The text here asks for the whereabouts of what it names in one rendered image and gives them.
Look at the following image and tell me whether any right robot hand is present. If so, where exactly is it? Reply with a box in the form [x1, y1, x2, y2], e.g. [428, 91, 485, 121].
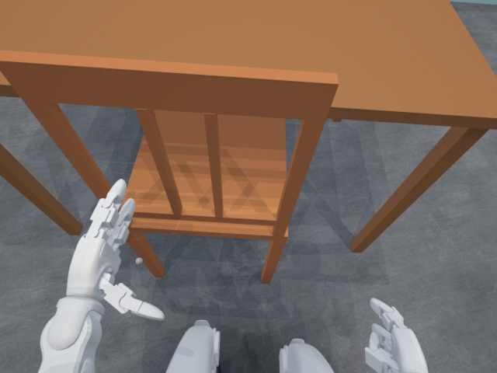
[365, 298, 429, 373]

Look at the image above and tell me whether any robot thigh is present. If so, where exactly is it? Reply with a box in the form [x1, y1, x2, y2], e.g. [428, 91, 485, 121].
[280, 343, 334, 373]
[166, 326, 220, 373]

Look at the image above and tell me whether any chair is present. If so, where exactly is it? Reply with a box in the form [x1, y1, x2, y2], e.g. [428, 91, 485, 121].
[0, 51, 339, 284]

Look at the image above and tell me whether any robot right thigh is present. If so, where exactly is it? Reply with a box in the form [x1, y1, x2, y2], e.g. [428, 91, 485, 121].
[280, 343, 334, 373]

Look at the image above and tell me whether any robot left thigh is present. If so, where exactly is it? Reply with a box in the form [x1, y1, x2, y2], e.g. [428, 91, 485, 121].
[166, 326, 220, 373]

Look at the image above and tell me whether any left robot hand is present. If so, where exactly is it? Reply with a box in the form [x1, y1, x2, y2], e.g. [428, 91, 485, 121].
[66, 179, 165, 321]

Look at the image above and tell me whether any robot left forearm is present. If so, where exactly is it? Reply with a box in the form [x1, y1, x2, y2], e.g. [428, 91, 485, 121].
[38, 296, 105, 373]

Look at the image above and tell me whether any table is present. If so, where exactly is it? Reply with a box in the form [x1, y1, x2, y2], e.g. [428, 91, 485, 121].
[0, 0, 497, 253]

